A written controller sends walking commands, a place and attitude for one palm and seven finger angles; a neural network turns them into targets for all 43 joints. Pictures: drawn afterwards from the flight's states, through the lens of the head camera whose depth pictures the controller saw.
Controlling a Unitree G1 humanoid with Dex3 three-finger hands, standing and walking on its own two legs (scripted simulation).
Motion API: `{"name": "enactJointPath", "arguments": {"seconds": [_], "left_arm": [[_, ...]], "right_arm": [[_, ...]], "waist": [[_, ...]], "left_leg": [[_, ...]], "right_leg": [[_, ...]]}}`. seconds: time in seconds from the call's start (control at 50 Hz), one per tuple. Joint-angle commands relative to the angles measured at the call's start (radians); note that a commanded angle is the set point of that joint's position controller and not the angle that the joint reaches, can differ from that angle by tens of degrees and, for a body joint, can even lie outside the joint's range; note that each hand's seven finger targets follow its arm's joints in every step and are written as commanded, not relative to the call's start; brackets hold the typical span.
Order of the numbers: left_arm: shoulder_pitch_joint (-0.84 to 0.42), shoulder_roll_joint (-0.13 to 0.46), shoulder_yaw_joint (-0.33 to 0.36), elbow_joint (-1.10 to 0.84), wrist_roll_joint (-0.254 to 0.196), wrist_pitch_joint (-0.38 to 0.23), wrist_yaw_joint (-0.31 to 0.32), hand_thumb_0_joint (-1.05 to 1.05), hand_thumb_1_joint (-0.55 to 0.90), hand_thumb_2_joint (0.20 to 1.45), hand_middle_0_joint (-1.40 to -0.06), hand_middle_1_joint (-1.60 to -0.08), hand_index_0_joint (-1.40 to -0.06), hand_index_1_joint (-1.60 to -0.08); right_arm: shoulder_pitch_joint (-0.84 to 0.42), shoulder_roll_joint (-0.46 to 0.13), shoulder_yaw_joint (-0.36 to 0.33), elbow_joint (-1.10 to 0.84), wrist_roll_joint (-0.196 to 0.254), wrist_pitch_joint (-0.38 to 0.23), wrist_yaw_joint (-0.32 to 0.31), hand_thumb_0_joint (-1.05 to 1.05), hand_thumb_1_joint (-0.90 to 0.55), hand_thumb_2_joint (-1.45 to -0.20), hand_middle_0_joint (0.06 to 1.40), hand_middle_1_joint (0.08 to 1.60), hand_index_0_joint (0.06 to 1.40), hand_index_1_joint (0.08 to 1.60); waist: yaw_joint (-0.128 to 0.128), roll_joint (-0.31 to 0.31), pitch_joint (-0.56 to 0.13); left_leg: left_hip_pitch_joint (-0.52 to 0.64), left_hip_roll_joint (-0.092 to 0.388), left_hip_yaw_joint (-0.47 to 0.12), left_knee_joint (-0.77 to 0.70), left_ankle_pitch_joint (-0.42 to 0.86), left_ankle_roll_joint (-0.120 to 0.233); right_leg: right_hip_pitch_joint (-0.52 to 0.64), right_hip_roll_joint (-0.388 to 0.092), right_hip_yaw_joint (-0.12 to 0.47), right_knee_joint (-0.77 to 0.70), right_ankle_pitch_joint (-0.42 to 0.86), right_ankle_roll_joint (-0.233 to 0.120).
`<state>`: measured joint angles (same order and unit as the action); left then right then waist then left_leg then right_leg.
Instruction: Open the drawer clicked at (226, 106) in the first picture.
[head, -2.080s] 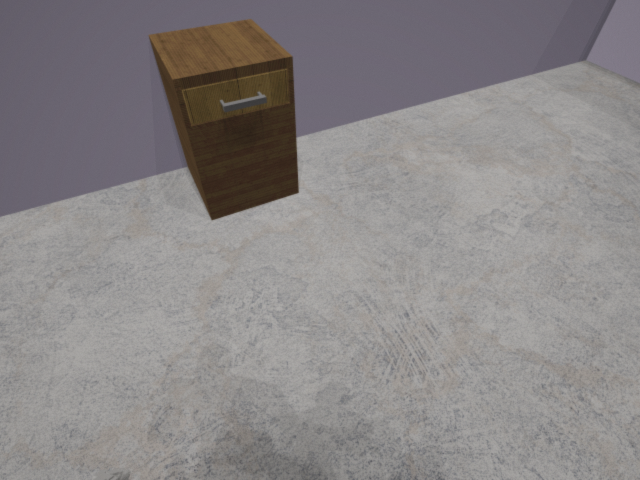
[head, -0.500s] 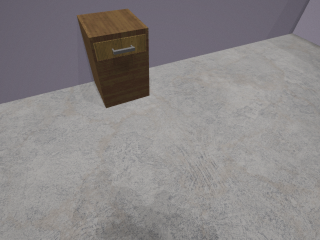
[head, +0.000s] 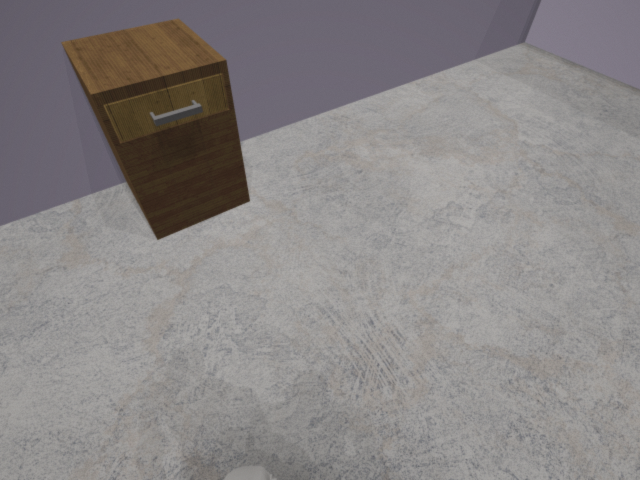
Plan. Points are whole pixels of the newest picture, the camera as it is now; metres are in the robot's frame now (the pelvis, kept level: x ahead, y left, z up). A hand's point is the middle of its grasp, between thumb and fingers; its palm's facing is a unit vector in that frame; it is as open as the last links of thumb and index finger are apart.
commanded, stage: walk to a spot facing it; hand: left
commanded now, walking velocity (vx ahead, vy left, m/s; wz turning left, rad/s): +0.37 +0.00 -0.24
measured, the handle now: (175, 111) +1.21 +0.58 -0.22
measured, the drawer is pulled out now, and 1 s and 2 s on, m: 0.00 0.00 0.00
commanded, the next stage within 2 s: turn to face it in 1.36 s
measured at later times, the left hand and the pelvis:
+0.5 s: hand (195, 377) +0.30 +0.24 -0.17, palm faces -0.11 -0.98 -0.18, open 7.4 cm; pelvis +0.22 +0.05 +0.00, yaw -11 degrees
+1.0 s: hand (279, 269) +0.53 +0.13 -0.16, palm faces -0.24 -0.95 -0.22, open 7.1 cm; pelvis +0.43 -0.05 +0.00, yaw -16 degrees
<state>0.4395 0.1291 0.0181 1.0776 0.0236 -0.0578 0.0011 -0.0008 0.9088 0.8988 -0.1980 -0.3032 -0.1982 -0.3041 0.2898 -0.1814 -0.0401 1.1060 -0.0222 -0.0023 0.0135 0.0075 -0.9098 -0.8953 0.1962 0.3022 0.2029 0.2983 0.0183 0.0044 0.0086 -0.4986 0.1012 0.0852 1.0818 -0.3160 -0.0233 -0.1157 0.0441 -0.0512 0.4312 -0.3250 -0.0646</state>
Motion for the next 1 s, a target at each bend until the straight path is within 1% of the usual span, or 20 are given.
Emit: {"name": "enactJointPath", "arguments": {"seconds": [0.0,0.12,0.18,0.2,0.22,0.24,0.26,0.3,0.36,0.48,0.62,0.66,0.7,0.72,0.74,0.76,0.8,0.86,0.9,0.98], "left_arm": [[0.088,0.161,0.040,0.003,0.002,-0.025,0.021,0.000,0.900,0.900,-0.200,-0.300,-0.200,-0.300],[0.080,0.165,0.048,0.027,0.005,-0.019,0.028,0.000,0.900,0.900,-0.200,-0.300,-0.200,-0.300],[0.043,0.170,0.055,0.023,-0.004,-0.018,0.024,0.000,0.900,0.900,-0.200,-0.300,-0.200,-0.300],[0.063,0.133,0.056,0.016,-0.007,-0.016,0.019,0.000,0.900,0.900,-0.200,-0.300,-0.200,-0.300],[0.115,0.076,0.052,-0.005,-0.019,-0.010,0.007,0.000,0.900,0.900,-0.200,-0.300,-0.200,-0.300],[0.067,0.084,0.048,-0.031,-0.010,-0.014,0.009,0.000,0.900,0.900,-0.200,-0.300,-0.200,-0.300],[-0.007,0.089,0.047,-0.042,-0.008,-0.009,0.009,0.000,0.900,0.900,-0.200,-0.300,-0.200,-0.300],[-0.072,0.073,0.048,-0.047,0.006,0.004,-0.011,0.000,0.900,0.900,-0.200,-0.300,-0.200,-0.300],[-0.022,0.035,0.052,-0.040,0.015,0.044,-0.019,0.000,0.900,0.900,-0.200,-0.300,-0.200,-0.300],[-0.179,0.057,0.060,-0.117,0.016,0.061,-0.035,0.000,0.900,0.900,-0.200,-0.300,-0.200,-0.300],[-0.379,0.064,0.051,-0.180,0.010,0.043,-0.038,0.000,0.900,0.900,-0.200,-0.300,-0.200,-0.300],[-0.331,0.078,0.053,-0.167,0.010,0.034,-0.038,0.000,0.900,0.900,-0.200,-0.300,-0.200,-0.300],[-0.096,0.137,0.068,-0.088,0.015,0.016,-0.028,0.000,0.900,0.900,-0.200,-0.300,-0.200,-0.300],[0.052,0.241,0.098,-0.046,0.018,0.002,-0.015,0.000,0.900,0.900,-0.200,-0.300,-0.200,-0.300],[0.140,0.333,0.111,-0.022,-0.004,-0.001,-0.006,0.000,0.900,0.900,-0.200,-0.300,-0.200,-0.300],[0.089,0.341,0.111,-0.028,-0.014,-0.001,-0.001,0.000,0.900,0.900,-0.200,-0.300,-0.200,-0.300],[-0.079,0.228,0.080,-0.065,-0.013,-0.001,0.009,0.000,0.900,0.900,-0.200,-0.300,-0.200,-0.300],[-0.138,0.148,0.051,-0.061,-0.001,-0.019,0.012,0.000,0.900,0.900,-0.200,-0.300,-0.200,-0.300],[-0.136,0.137,0.055,-0.058,0.004,-0.025,0.015,0.000,0.900,0.900,-0.200,-0.300,-0.200,-0.300],[-0.105,0.161,0.052,-0.043,-0.001,-0.027,0.008,0.000,0.900,0.900,-0.200,-0.300,-0.200,-0.300]], "right_arm": [[-0.112,-0.034,-0.022,-0.125,0.001,-0.038,0.008,0.000,-0.900,-0.900,0.200,0.300,0.200,0.300],[-0.210,-0.018,-0.017,-0.179,0.009,-0.057,0.017,0.000,-0.900,-0.900,0.200,0.300,0.200,0.300],[0.026,-0.070,-0.032,-0.107,-0.001,-0.069,-0.007,0.000,-0.900,-0.900,0.200,0.300,0.200,0.300],[0.180,-0.145,-0.051,-0.068,-0.010,-0.073,-0.021,0.000,-0.900,-0.900,0.200,0.300,0.200,0.300],[0.284,-0.255,-0.074,-0.050,-0.021,-0.076,-0.028,0.000,-0.900,-0.900,0.200,0.300,0.200,0.300],[0.259,-0.248,-0.068,-0.049,-0.008,-0.065,-0.029,0.000,-0.900,-0.900,0.200,0.300,0.200,0.300],[0.165,-0.194,-0.059,-0.067,0.001,-0.064,-0.032,0.000,-0.900,-0.900,0.200,0.300,0.200,0.300],[0.058,-0.079,-0.030,-0.086,-0.003,-0.079,-0.032,0.000,-0.900,-0.900,0.200,0.300,0.200,0.300],[0.031,-0.047,-0.020,-0.082,-0.003,-0.096,-0.036,0.000,-0.900,-0.900,0.200,0.300,0.200,0.300],[0.092,-0.082,-0.029,-0.073,-0.001,-0.103,-0.034,0.000,-0.900,-0.900,0.200,0.300,0.200,0.300],[0.196,-0.105,-0.028,-0.029,-0.013,-0.084,-0.031,0.000,-0.900,-0.900,0.200,0.300,0.200,0.300],[0.189,-0.124,-0.029,-0.023,-0.013,-0.078,-0.031,0.000,-0.900,-0.900,0.200,0.300,0.200,0.300],[0.168,-0.125,-0.027,-0.022,-0.003,-0.073,-0.026,0.000,-0.900,-0.900,0.200,0.300,0.200,0.300],[0.185,-0.081,-0.019,-0.038,0.010,-0.077,-0.016,0.000,-0.900,-0.900,0.200,0.300,0.200,0.300],[0.151,-0.043,-0.008,-0.083,0.017,-0.082,-0.016,0.000,-0.900,-0.900,0.200,0.300,0.200,0.300],[0.086,-0.067,-0.016,-0.083,0.019,-0.081,-0.018,0.000,-0.900,-0.900,0.200,0.300,0.200,0.300],[0.016,-0.057,-0.024,-0.084,0.006,-0.067,-0.018,0.000,-0.900,-0.900,0.200,0.300,0.200,0.300],[0.110,-0.009,-0.017,-0.043,-0.005,-0.034,-0.014,0.000,-0.900,-0.900,0.200,0.300,0.200,0.300],[0.113,0.010,-0.021,-0.050,-0.006,-0.025,-0.008,0.000,-0.900,-0.900,0.200,0.300,0.200,0.300],[-0.018,-0.002,-0.021,-0.107,-0.004,-0.028,0.011,0.000,-0.900,-0.900,0.200,0.300,0.200,0.300]], "waist": [[-0.003,-0.085,0.088],[0.012,-0.129,0.116],[-0.099,-0.061,0.018],[-0.148,0.049,-0.093],[-0.147,0.313,-0.186],[-0.130,0.284,-0.176],[-0.112,0.205,-0.070],[-0.049,0.083,0.100],[0.010,0.104,0.081],[-0.009,0.071,0.110],[-0.070,0.093,0.129],[-0.040,0.085,0.090],[0.070,0.018,-0.044],[0.125,-0.148,-0.168],[0.118,-0.254,-0.228],[0.120,-0.192,-0.226],[0.049,-0.031,-0.027],[-0.038,-0.077,0.021],[-0.052,-0.082,0.028],[-0.025,-0.107,0.076]], "left_leg": [[-0.182,0.027,-0.004,-0.097,0.095,-0.014],[-0.006,-0.005,0.027,-0.369,0.120,0.020],[0.358,-0.068,0.057,-0.522,0.165,0.045],[0.592,0.044,-0.082,-0.556,0.123,0.075],[0.734,0.330,-0.481,-0.711,0.035,0.174],[0.649,0.398,-0.619,-0.851,-0.142,0.205],[0.508,0.388,-0.570,-0.894,-0.255,0.200],[0.277,0.311,-0.374,-0.914,-0.185,0.167],[0.180,0.230,-0.125,-0.920,-0.032,0.140],[0.316,0.219,-0.015,-0.951,0.106,0.168],[0.449,0.239,0.067,-0.862,0.330,0.152],[0.480,0.230,0.104,-0.757,0.494,0.134],[0.385,0.169,0.174,-0.422,0.642,0.081],[0.126,0.090,0.215,-0.110,0.351,0.035],[-0.112,-0.042,0.132,0.170,-0.244,0.003],[-0.144,0.005,0.002,0.280,-0.219,0.020],[-0.154,0.078,-0.062,0.260,-0.044,0.023],[-0.046,0.090,-0.035,0.108,0.028,0.000],[-0.036,0.086,-0.023,0.010,0.047,-0.010],[-0.064,0.076,0.000,-0.198,0.120,-0.016]], "right_leg": [[0.046,-0.269,0.253,-0.233,0.285,-0.130],[0.016,-0.254,0.198,-0.185,0.415,-0.092],[-0.058,-0.184,0.141,0.107,0.598,-0.057],[-0.181,-0.129,0.115,0.338,0.439,-0.030],[-0.386,0.011,-0.001,0.695,-0.118,0.012],[-0.458,-0.003,0.079,0.872,-0.224,0.002],[-0.511,-0.064,0.094,0.946,-0.138,-0.002],[-0.507,-0.142,0.083,0.912,-0.014,0.009],[-0.431,-0.163,0.062,0.808,0.054,0.033],[-0.539,-0.193,0.025,0.560,0.176,0.072],[-0.448,-0.142,-0.062,0.243,0.136,0.044],[-0.338,-0.096,-0.107,0.188,0.089,0.021],[0.019,-0.052,-0.120,0.088,0.141,-0.018],[0.304,-0.276,0.167,0.042,0.104,-0.092],[0.434,-0.487,0.557,-0.080,0.267,-0.205],[0.353,-0.492,0.549,-0.118,0.224,-0.212],[0.082,-0.419,0.367,-0.172,0.139,-0.152],[-0.109,-0.332,0.159,-0.218,0.226,-0.097],[-0.131,-0.314,0.120,-0.230,0.225,-0.103],[-0.101,-0.296,0.098,-0.260,0.129,-0.102]]}}
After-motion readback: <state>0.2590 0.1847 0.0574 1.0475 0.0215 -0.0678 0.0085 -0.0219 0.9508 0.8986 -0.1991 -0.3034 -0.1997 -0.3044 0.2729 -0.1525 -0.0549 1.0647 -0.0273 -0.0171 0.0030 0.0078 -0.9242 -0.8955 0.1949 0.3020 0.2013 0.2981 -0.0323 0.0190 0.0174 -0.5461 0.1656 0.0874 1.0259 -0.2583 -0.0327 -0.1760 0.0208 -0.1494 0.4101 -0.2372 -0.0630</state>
